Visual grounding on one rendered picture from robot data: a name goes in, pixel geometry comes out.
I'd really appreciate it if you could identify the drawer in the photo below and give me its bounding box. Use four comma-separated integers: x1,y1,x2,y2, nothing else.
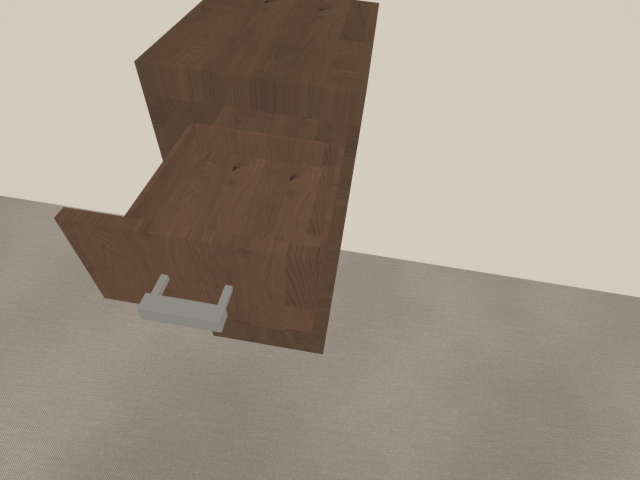
54,123,345,333

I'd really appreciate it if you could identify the handle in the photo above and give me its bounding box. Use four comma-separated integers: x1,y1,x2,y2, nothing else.
137,274,233,333

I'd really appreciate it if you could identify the cabinet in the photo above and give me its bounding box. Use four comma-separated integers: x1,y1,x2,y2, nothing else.
134,0,379,354

